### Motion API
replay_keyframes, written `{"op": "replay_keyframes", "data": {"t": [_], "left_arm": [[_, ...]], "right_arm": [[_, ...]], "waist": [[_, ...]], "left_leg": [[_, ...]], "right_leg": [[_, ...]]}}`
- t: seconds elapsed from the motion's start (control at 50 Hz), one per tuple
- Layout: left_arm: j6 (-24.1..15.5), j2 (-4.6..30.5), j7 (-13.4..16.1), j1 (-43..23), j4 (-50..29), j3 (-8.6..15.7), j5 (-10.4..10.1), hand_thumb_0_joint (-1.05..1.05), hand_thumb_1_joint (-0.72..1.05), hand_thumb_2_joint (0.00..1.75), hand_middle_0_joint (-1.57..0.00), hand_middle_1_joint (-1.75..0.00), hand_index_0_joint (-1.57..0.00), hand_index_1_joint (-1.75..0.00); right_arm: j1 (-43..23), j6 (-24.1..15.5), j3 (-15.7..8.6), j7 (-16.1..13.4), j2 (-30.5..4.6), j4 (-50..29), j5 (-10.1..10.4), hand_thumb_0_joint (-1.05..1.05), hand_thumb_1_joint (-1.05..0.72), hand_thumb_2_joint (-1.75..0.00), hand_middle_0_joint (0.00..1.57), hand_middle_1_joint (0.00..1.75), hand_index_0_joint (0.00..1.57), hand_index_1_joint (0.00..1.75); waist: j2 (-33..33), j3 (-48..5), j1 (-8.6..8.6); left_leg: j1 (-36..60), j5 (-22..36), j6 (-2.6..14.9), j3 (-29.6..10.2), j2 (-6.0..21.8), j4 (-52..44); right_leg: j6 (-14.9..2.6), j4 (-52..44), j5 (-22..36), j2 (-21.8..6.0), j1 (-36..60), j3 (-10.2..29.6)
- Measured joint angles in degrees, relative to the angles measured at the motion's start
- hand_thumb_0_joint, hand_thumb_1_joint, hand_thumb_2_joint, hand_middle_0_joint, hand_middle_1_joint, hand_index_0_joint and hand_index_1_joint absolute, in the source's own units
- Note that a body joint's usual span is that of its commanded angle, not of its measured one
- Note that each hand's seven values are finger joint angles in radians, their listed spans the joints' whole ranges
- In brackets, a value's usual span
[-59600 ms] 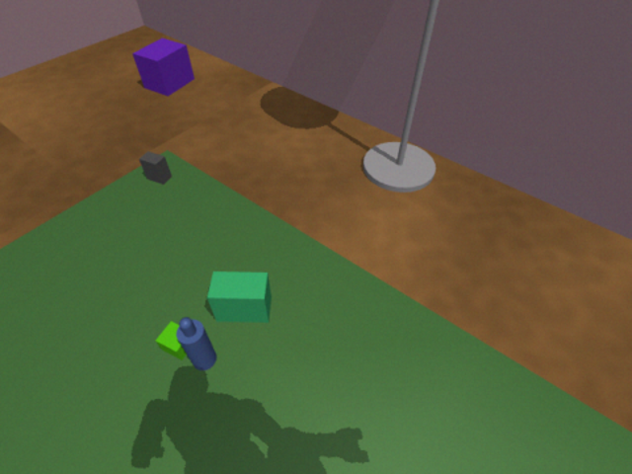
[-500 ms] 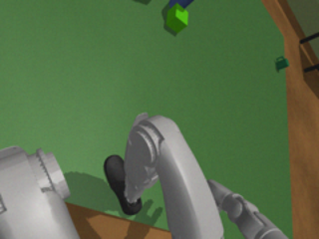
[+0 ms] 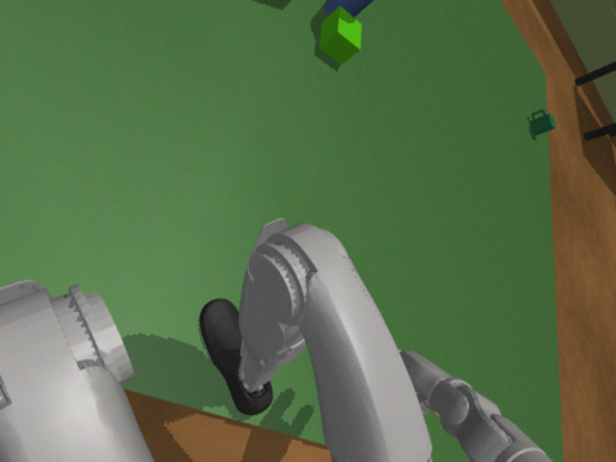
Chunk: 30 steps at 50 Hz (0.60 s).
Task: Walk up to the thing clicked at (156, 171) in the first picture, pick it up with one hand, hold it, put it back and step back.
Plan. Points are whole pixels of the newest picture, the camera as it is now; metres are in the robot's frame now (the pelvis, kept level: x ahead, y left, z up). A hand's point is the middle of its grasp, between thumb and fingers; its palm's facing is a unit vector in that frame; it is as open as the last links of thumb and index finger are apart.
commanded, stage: withdraw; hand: left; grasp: from above
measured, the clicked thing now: out of the picture +0.51 +0.32 -0.23
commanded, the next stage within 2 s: rise in 0.08 s
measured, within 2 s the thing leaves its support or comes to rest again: neither
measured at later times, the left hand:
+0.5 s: hand out of the picture +0.41 +0.46 -0.05, palm faces +0.51 -0.81 -0.27, open 17.1 cm
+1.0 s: hand out of the picture +0.25 +0.39 +0.14, palm faces +0.38 -0.83 -0.42, open 17.2 cm
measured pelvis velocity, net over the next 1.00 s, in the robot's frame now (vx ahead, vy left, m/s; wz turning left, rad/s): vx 0.02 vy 0.02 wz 0.21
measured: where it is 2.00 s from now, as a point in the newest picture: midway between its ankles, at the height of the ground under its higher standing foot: (180, 414)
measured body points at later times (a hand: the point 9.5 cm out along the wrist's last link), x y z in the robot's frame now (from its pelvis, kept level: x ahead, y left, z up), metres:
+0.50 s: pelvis +0.00 +0.01 +0.04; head +0.18 +0.18 +0.41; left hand +0.38 +0.50 -0.03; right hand +0.16 -0.24 -0.02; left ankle +0.10 +0.10 -0.27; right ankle +0.15 -0.11 -0.26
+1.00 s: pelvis +0.02 +0.02 +0.23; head +0.14 +0.13 +0.65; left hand +0.22 +0.43 +0.16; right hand +0.27 -0.16 +0.14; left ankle +0.10 +0.10 -0.27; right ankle +0.15 -0.12 -0.26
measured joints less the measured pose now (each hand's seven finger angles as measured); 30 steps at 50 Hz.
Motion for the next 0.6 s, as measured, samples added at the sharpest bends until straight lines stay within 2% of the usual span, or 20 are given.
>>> {"op": "replay_keyframes", "data": {"t": [0.06,0.1,0.14,0.22,0.26,0.3,0.38,0.42,0.48,0.52,0.56,0.6], "left_arm": [[2.7,0.3,-1.4,0.4,-4.0,1.8,-0.8,-0.01,-0.42,0.1,-0.08,-0.04,-0.07,-0.05],[4.9,0.3,-2.7,0.8,-5.9,1.9,-1.6,-0.01,-0.43,0.1,-0.07,-0.04,-0.06,-0.04],[7.1,0.2,-4.4,1.4,-6.8,0.8,-2.5,-0.01,-0.44,0.09,-0.06,-0.03,-0.06,-0.04],[10.7,-1.1,-8.7,2.5,-6.9,-3.3,-5.3,-0.01,-0.46,0.07,-0.05,-0.02,-0.05,-0.03],[13.3,-1.6,-8.9,2.6,-5.8,-4.1,-1.9,-0.01,-0.46,0.06,-0.04,-0.02,-0.05,-0.02],[17.0,-2.8,-8.6,2.3,-5.3,-5.8,0.2,-0.01,-0.46,0.06,-0.04,-0.03,-0.05,-0.03],[24.3,-6.6,-8.2,3.7,-10.2,-5.0,5.0,-0.01,-0.47,0.05,-0.05,-0.05,-0.06,-0.05],[27.5,-7.4,-7.8,4.9,-13.7,-4.4,6.5,-0.01,-0.46,0.06,-0.06,-0.06,-0.07,-0.05],[31.4,-7.7,-7.1,7.0,-18.8,-3.0,7.3,-0.01,-0.46,0.06,-0.06,-0.07,-0.07,-0.06],[33.8,-8.3,-6.6,8.9,-22.2,-3.3,6.8,-0.01,-0.47,0.06,-0.06,-0.06,-0.07,-0.06],[36.1,-9.9,-6.2,11.2,-25.7,-4.8,6.0,-0.01,-0.48,0.07,-0.06,-0.06,-0.07,-0.06],[38.2,-12.1,-6.1,14.3,-28.9,-7.3,5.0,-0.01,-0.49,0.07,-0.06,-0.06,-0.06,-0.06]], "right_arm": [[1.2,0.6,-1.5,-0.3,0.0,0.2,0.9,0.0,-0.89,-0.89,0.21,0.3,0.2,0.3],[2.2,1.1,-2.7,-0.6,0.0,0.6,1.6,0.0,-0.9,-0.89,0.21,0.3,0.2,0.3],[3.3,1.5,-4.0,-0.8,-0.1,1.2,2.5,0.0,-0.9,-0.89,0.21,0.3,0.2,0.3],[4.9,1.6,-6.0,-1.3,-0.2,1.9,4.8,0.0,-0.9,-0.89,0.21,0.3,0.2,0.3],[5.3,1.6,-7.9,-1.3,0.6,2.1,6.4,0.0,-0.89,-0.89,0.21,0.3,0.21,0.3],[5.8,2.0,-9.7,-1.2,1.5,2.2,7.9,0.0,-0.88,-0.89,0.21,0.3,0.21,0.3],[7.1,3.1,-12.7,-1.2,2.8,2.0,10.4,0.0,-0.87,-0.89,0.21,0.3,0.21,0.3],[7.8,3.8,-14.2,-1.3,3.4,1.8,11.6,0.0,-0.87,-0.89,0.21,0.3,0.21,0.3],[8.9,4.6,-16.6,-1.7,3.8,1.7,13.2,0.0,-0.88,-0.89,0.21,0.3,0.21,0.3],[10.0,5.0,-18.7,-2.0,3.9,1.9,14.1,0.0,-0.89,-0.89,0.21,0.3,0.21,0.3],[11.2,5.4,-20.8,-2.3,3.9,2.6,15.1,0.0,-0.89,-0.89,0.21,0.3,0.21,0.3],[12.1,5.9,-22.9,-2.6,4.0,3.3,16.4,0.0,-0.89,-0.9,0.21,0.3,0.2,0.3]], "waist": [[1.0,-0.9,0.75],[2.2,-2.2,1.37],[3.6,-3.8,2.01],[6.1,-6.9,3.24],[6.7,-8.2,3.65],[7.0,-9.6,4.08],[7.6,-12.1,5.02],[8.2,-13.5,5.22],[9.7,-15.5,5.84],[11.3,-17.1,6.92],[12.8,-19.0,8.49],[14.3,-21.0,10.2]], "left_leg": [[-0.2,0.1,-0.01,0.6,0.0,-0.4],[-0.5,0.2,0.09,1.3,0.0,-0.8],[-0.8,0.3,0.45,2.2,-0.1,-1.4],[-1.6,0.7,1.64,3.9,-0.2,-2.5],[-1.8,0.9,2.05,4.7,0.0,-3.2],[-1.9,1.1,2.05,5.6,0.1,-4.0],[-1.8,1.7,1.75,7.3,0.0,-6.3],[-1.6,1.9,1.88,8.3,-0.2,-7.6],[-1.2,2.0,1.88,9.7,-0.4,-9.7],[-0.9,2.0,1.72,10.8,-0.5,-11.2],[-0.2,2.0,1.74,12.1,-0.7,-13.0],[0.8,2.0,2.03,13.4,-0.7,-15.2]], "right_leg": [[-0.22,0.0,-0.2,-0.2,-0.3,0.4],[-0.38,-0.1,-0.4,-0.4,-0.6,0.9],[-0.48,-0.2,-0.7,-0.7,-1.0,1.5],[-0.34,-0.5,-1.1,-1.2,-1.7,2.7],[-0.67,-0.8,-1.1,-1.3,-2.0,3.3],[-1.3,-1.1,-1.1,-1.5,-2.5,4.0],[-2.22,-2.2,-1.1,-2.0,-2.9,5.4],[-2.46,-2.9,-1.4,-2.4,-3.0,6.2],[-2.75,-4.1,-1.7,-2.7,-3.0,7.4],[-2.99,-5.1,-2.0,-3.0,-3.0,8.3],[-3.17,-6.3,-2.3,-3.3,-2.7,9.5],[-3.2,-7.8,-2.5,-3.5,-2.2,10.8]]}}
